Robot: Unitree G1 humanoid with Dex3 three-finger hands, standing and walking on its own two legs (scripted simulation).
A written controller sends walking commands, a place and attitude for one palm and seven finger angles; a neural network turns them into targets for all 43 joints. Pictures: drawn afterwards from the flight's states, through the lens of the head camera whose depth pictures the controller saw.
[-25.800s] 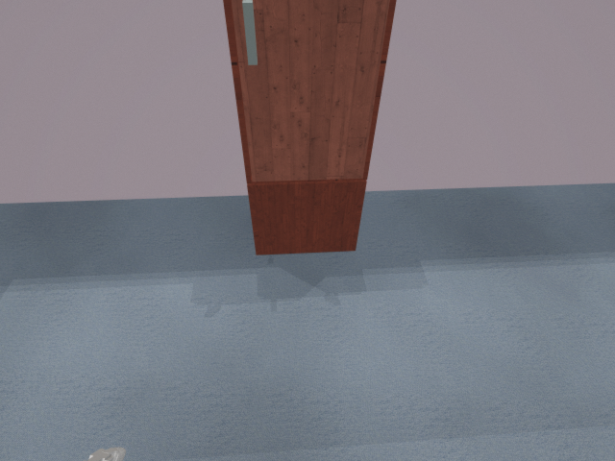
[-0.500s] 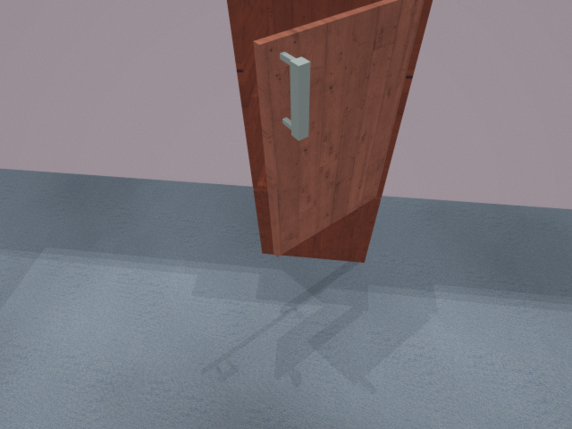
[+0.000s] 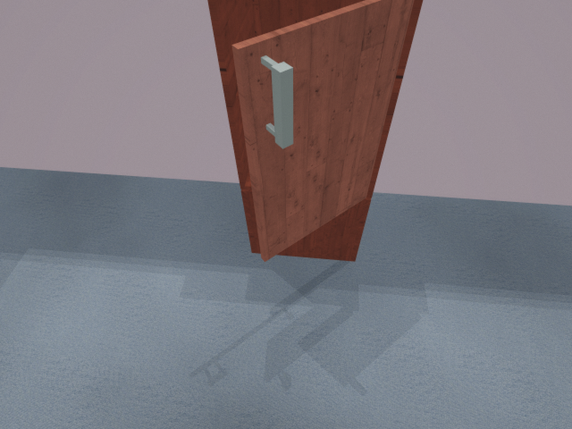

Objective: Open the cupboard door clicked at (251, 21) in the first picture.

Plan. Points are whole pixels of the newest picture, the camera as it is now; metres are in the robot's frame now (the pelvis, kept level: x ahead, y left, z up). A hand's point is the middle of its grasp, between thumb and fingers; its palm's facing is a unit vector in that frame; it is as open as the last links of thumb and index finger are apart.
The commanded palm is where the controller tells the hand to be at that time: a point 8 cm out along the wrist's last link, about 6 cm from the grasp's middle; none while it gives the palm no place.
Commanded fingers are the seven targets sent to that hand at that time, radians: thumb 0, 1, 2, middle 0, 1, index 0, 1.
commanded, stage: look to check the result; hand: left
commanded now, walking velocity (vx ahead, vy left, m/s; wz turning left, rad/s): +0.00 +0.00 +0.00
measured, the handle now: (276, 103) +0.58 +0.05 +0.14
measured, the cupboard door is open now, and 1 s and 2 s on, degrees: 43 43 43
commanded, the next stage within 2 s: walk to a spot facing it in 0.32 s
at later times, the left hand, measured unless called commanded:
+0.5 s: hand out of the picture +0.09 +0.23 -0.16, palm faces -0.01 -0.95 -0.31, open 7.4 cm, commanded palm none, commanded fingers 0.00 0.90 0.90 -0.20 -0.30 -0.20 -0.30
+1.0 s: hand out of the picture +0.10 +0.18 -0.18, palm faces -0.16 -0.95 -0.28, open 7.4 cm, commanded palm none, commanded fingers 0.00 0.90 0.90 -0.20 -0.30 -0.20 -0.30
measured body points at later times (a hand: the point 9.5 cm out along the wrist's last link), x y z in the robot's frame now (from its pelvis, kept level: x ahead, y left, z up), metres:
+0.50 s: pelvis +0.01 +0.00 +0.00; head +0.03 -0.02 +0.45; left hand +0.09 +0.28 -0.13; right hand +0.07 -0.28 -0.15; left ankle -0.01 +0.14 -0.75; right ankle +0.01 -0.10 -0.75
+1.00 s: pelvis -0.01 -0.02 -0.03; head +0.02 -0.05 +0.42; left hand +0.11 +0.22 -0.16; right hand -0.05 -0.26 -0.19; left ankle -0.02 +0.14 -0.73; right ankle -0.03 -0.11 -0.75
